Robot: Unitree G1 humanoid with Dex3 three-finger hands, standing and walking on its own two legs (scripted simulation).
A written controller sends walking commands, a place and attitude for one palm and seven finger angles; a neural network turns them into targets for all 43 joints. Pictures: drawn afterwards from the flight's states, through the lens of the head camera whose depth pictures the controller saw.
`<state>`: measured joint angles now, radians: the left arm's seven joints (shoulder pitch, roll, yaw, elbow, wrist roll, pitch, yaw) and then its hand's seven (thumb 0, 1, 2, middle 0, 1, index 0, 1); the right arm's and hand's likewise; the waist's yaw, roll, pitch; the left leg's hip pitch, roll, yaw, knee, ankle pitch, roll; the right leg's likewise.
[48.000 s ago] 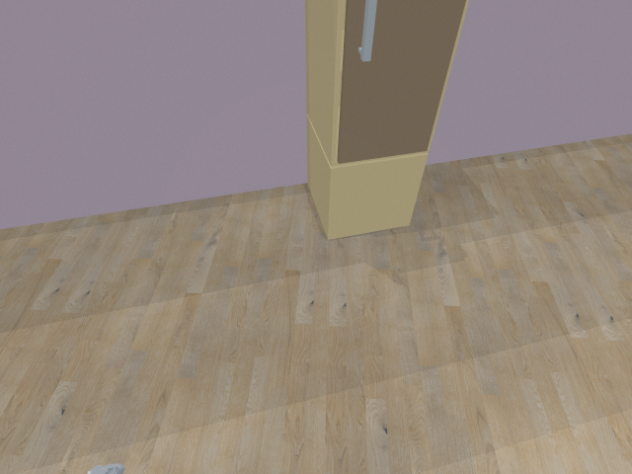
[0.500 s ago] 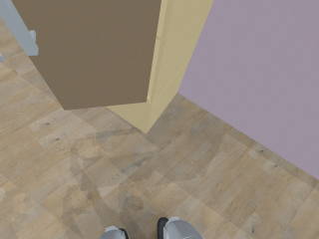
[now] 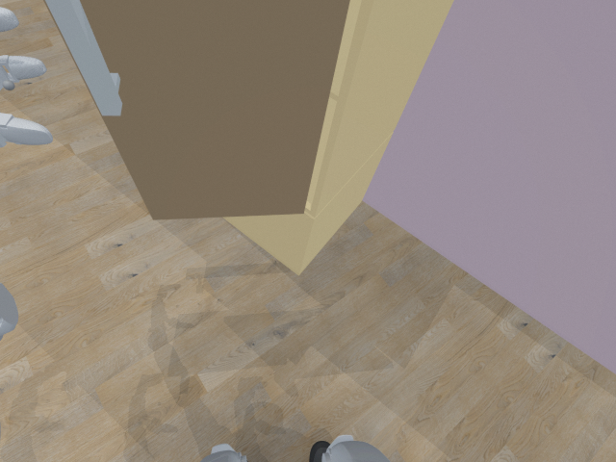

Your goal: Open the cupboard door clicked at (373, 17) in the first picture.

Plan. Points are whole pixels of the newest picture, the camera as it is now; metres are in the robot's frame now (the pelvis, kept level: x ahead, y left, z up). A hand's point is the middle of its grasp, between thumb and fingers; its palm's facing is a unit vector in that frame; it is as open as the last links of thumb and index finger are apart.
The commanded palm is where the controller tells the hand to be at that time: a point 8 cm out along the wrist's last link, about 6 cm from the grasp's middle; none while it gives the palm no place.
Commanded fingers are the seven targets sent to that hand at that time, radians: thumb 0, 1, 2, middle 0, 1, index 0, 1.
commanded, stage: move the hooked fingers beside the handle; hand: left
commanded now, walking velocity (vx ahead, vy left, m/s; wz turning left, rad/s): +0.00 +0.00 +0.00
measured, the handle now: (91, 44) +0.58 +0.22 +0.14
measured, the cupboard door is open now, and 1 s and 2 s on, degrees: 44 44 44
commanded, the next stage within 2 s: slide the fingers in behind the handle in 0.48 s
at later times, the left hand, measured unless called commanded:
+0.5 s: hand (23, 75) +0.53 +0.27 +0.14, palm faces +0.03 -1.00 +0.01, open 14.0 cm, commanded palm +0.52 +0.32 +0.14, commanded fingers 0.00 -0.50 0.30 -0.30 -1.20 -0.30 -1.20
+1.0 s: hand (47, 76) +0.53 +0.25 +0.14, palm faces +0.02 -1.00 +0.02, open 14.0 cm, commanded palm +0.51 +0.29 +0.14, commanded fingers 0.00 -0.50 0.30 -0.30 -1.20 -0.30 -1.20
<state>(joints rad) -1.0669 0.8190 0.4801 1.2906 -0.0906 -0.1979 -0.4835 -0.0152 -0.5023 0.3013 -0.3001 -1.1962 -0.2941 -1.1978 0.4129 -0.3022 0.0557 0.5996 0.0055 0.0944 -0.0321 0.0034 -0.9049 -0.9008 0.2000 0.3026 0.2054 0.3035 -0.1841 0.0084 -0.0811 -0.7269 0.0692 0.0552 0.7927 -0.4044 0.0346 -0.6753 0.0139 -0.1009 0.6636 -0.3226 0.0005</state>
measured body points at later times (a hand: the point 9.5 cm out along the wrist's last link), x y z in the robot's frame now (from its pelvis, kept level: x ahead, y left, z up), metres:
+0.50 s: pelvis -0.02 +0.00 +0.00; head +0.13 +0.02 +0.42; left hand +0.52 +0.33 +0.15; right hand -0.09 -0.27 -0.09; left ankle -0.03 +0.09 -0.71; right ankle -0.01 -0.13 -0.71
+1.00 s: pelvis +0.00 +0.00 +0.00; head +0.13 +0.03 +0.43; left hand +0.53 +0.31 +0.14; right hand -0.04 -0.26 -0.10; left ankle -0.03 +0.09 -0.71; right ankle -0.01 -0.13 -0.71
